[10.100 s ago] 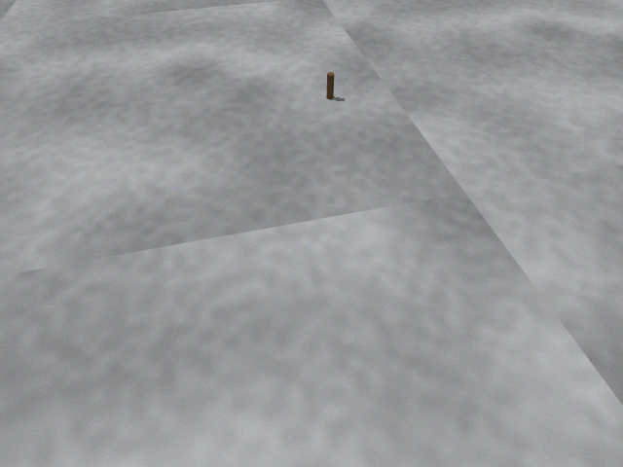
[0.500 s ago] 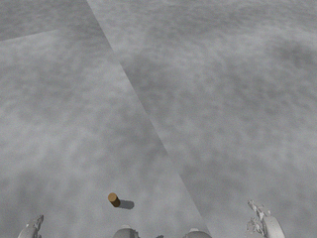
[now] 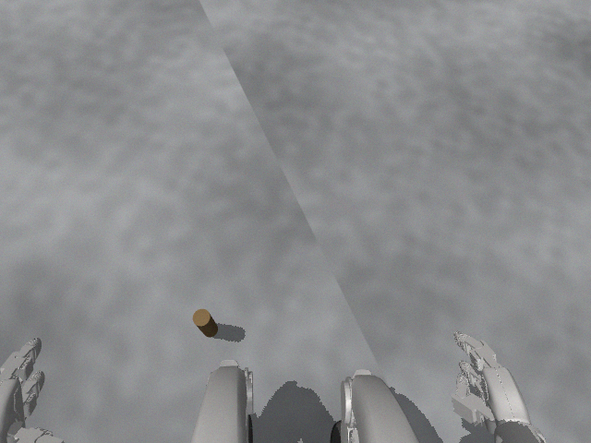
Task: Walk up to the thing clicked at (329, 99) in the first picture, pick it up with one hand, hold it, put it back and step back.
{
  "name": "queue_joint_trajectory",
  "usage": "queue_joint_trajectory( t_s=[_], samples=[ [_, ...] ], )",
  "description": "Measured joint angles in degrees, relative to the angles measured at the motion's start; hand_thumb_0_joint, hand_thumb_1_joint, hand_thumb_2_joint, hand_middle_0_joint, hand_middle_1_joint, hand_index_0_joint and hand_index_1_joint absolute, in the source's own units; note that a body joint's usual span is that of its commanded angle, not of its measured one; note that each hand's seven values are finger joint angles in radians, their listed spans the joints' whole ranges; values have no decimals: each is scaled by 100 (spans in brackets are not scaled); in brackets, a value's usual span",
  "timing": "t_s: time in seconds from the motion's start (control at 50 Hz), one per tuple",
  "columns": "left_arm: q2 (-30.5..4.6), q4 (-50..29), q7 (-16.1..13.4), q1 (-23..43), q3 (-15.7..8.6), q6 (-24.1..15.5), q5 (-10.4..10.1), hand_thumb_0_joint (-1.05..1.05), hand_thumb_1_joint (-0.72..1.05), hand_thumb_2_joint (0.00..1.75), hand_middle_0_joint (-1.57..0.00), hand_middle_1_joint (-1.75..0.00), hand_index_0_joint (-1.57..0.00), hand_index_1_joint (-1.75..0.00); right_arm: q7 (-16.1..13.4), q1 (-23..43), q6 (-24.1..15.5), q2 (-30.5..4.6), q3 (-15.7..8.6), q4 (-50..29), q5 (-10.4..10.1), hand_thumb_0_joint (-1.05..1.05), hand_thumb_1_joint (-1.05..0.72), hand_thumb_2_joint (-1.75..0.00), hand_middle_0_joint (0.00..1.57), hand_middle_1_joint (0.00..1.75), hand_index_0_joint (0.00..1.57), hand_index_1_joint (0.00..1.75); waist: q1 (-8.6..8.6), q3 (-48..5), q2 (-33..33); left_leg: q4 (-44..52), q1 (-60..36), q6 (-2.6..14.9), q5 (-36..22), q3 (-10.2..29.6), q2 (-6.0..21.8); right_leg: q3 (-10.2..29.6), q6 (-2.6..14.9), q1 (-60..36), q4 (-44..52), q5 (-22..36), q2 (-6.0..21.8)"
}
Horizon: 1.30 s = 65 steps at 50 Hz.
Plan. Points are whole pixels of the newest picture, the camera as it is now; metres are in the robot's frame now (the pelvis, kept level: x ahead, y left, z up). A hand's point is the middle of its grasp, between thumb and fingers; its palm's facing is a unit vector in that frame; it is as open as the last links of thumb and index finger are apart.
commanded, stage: go down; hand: left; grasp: from the side
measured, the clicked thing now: (206, 323) +0.38 +0.22 -0.55
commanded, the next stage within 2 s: approach in 1.82 s
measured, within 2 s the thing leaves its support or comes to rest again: neither
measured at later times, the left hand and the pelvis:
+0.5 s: hand (62, 350) +0.27 +0.37 -0.17, palm faces +0.15 -0.97 -0.20, open 17.1 cm; pelvis -0.04 +0.00 -0.12, yaw -3 degrees
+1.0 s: hand (65, 335) +0.30 +0.39 -0.21, palm faces +0.15 -0.98 -0.15, open 17.2 cm; pelvis -0.06 +0.00 -0.20, yaw -5 degrees
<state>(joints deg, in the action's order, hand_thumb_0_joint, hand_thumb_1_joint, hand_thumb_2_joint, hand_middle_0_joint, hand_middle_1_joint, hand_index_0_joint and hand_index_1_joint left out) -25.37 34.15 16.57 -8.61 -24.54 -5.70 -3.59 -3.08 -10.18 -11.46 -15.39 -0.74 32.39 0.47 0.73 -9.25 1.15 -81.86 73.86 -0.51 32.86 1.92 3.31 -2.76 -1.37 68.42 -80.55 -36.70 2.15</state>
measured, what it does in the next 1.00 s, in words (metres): lowers itself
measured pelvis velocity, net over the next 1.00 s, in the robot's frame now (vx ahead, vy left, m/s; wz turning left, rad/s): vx -0.06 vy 0.00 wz -0.10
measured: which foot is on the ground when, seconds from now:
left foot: down 0.00-1.00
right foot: down 0.00-1.00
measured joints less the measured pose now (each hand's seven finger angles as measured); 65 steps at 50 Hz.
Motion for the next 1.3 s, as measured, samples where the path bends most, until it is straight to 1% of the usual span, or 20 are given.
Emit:
queue_joint_trajectory(
  t_s=[0.06, 0.14, 0.26, 0.36, 0.44, 0.52, 0.64, 0.76, 0.86, 1.06, 1.3],
  samples=[
    [-182, 272, 198, 450, -193, -418, -94, -1, -58, 3, -9, -8, -8, -8, -11, 126, -7, -51, 16, 87, 14, 1, -91, -90, 20, 30, 21, 30, -13, -26, 36, -484, 563, -12, 103, 44, 6, -6, 9, 550, -499, -128, -6],
    [-394, 581, 498, 997, -425, -777, -181, -2, -55, 5, -8, -10, -7, -9, 0, 289, 30, -91, 48, 216, 25, 2, -91, -90, 20, 30, 21, 30, 0, -57, 47, -1042, 1201, -23, 215, 101, 34, -17, 20, 1169, -1047, -248, -36],
    [-669, 977, 861, 1492, -807, -1027, -304, -2, -53, 8, -7, -11, -6, -10, 40, 421, 115, -109, 117, 388, 48, 2, -89, -89, 20, 30, 21, 30, 26, -75, 18, -1613, 1879, -27, 289, 169, 75, -32, 33, 1830, -1602, -321, -86],
    [-897, 1367, 1134, 1816, -1103, -1267, -415, -2, -51, 9, -6, -11, -6, -11, 41, 423, 142, -131, 157, 489, 73, 1, -89, -89, 20, 30, 21, 30, 12, -55, 12, -1984, 2343, -29, 298, 221, 88, -48, 38, 2283, -1976, -341, -108],
    [-1094, 1622, 1355, 2081, -1291, -1490, -468, -2, -49, 10, -6, -12, -5, -11, 28, 421, 140, -165, 208, 549, 103, 1, -88, -89, 20, 30, 21, 30, 9, -16, 30, -2291, 2715, -34, 308, 270, 92, -66, 43, 2638, -2278, -360, -123],
    [-1275, 1785, 1566, 2330, -1470, -1625, -522, -2, -47, 10, -6, -12, -5, -11, 8, 442, 123, -213, 271, 603, 127, 1, -88, -89, 20, 30, 21, 30, 27, 21, 43, -2609, 3059, -39, 340, 326, 99, -89, 47, 2961, -2583, -396, -141],
    [-1512, 1932, 1820, 2598, -1689, -1679, -614, -2, -45, 10, -5, -11, -5, -10, -13, 523, 130, -269, 353, 677, 147, 1, -89, -89, 20, 30, 21, 30, 72, 75, 49, -3027, 3452, -38, 388, 405, 113, -123, 44, 3323, -2970, -442, -174],
    [-1691, 2012, 2008, 2760, -1846, -1665, -690, -2, -45, 10, -5, -10, -5, -9, -23, 580, 130, -312, 397, 716, 158, 1, -90, -90, 20, 30, 21, 30, 75, 111, 72, -3343, 3747, -34, 408, 453, 123, -136, 37, 3602, -3270, -457, -201],
    [-1841, 2126, 2134, 2938, -1964, -1672, -702, -2, -46, 10, -5, -9, -4, -9, -25, 629, 115, -352, 435, 732, 186, 1, -90, -90, 20, 30, 21, 30, 67, 173, 92, -3581, 3959, -38, 396, 487, 118, -142, 38, 3806, -3512, -456, -209],
    [-2137, 2361, 2350, 3293, -2127, -1664, -738, -2, -48, 10, -5, -9, -4, -8, -19, 676, 91, -396, 530, 743, 244, 1, -91, -90, 20, 30, 21, 30, 80, 293, 127, -4003, 4358, -58, 360, 562, 108, -165, 49, 4196, -3946, -442, -229],
    [-2352, 2446, 2499, 3424, -2267, -1602, -807, -2, -51, 10, -5, -9, -4, -9, -7, 617, 89, -443, 594, 805, 241, 1, -91, -90, 20, 30, 21, 30, 108, 341, 129, -4320, 4652, -60, 373, 620, 100, -183, 43, 4471, -4250, -462, -249]
  ],
)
